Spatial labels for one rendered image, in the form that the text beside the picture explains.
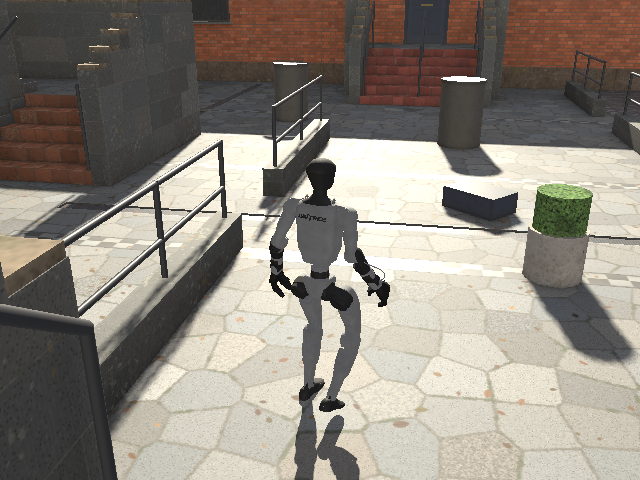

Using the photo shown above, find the humanoid robot head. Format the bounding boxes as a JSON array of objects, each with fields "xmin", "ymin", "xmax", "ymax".
[{"xmin": 302, "ymin": 158, "xmax": 336, "ymax": 206}]

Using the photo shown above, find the robot right upper arm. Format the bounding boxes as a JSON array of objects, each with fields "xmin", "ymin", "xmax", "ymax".
[{"xmin": 336, "ymin": 204, "xmax": 358, "ymax": 263}]

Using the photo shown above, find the robot left foot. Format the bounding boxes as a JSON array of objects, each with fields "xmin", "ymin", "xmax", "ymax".
[{"xmin": 299, "ymin": 378, "xmax": 325, "ymax": 401}]

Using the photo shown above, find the left robot hand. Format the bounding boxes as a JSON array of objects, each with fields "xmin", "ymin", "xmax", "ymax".
[{"xmin": 269, "ymin": 270, "xmax": 292, "ymax": 298}]

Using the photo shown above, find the right robot hand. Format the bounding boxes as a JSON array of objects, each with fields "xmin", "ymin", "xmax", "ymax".
[{"xmin": 367, "ymin": 280, "xmax": 390, "ymax": 307}]

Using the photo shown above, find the robot left upper arm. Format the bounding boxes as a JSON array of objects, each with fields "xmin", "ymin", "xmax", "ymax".
[{"xmin": 271, "ymin": 198, "xmax": 304, "ymax": 249}]

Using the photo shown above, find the robot left forearm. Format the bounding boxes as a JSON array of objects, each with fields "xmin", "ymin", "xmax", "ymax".
[{"xmin": 269, "ymin": 236, "xmax": 284, "ymax": 275}]

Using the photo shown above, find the robot right forearm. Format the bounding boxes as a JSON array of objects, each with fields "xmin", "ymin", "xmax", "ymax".
[{"xmin": 353, "ymin": 248, "xmax": 382, "ymax": 290}]

